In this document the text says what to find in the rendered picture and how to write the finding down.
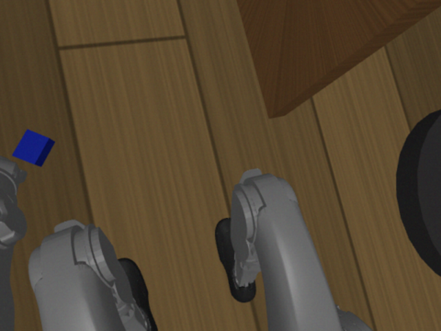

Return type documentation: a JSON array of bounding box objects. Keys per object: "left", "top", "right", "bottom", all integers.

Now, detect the left robot foot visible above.
[{"left": 118, "top": 258, "right": 158, "bottom": 331}]

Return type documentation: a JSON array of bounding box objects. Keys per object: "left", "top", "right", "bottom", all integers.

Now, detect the right robot foot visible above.
[{"left": 215, "top": 218, "right": 256, "bottom": 303}]

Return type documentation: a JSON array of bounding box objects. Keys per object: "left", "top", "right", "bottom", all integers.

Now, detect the left robot arm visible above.
[{"left": 0, "top": 156, "right": 27, "bottom": 331}]

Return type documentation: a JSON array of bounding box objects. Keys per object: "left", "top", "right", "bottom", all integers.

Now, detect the small box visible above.
[{"left": 12, "top": 129, "right": 55, "bottom": 167}]

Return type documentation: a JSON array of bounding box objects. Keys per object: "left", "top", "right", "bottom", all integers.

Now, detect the right robot hand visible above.
[{"left": 335, "top": 304, "right": 373, "bottom": 331}]

